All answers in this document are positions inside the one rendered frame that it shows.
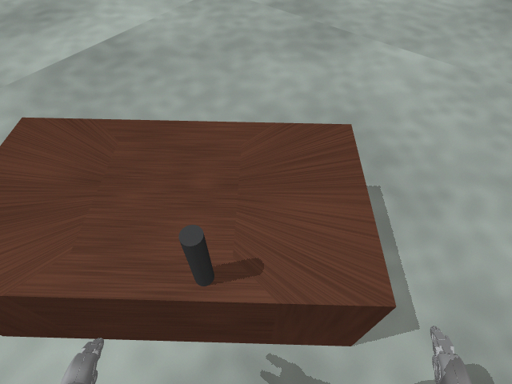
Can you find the right robot hand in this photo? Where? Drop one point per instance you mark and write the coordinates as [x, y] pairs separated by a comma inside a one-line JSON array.
[[448, 367]]

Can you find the left robot hand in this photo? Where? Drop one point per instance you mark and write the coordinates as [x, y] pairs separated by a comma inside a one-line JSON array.
[[83, 366]]

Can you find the can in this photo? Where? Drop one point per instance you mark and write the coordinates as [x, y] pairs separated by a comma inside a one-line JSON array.
[[194, 246]]

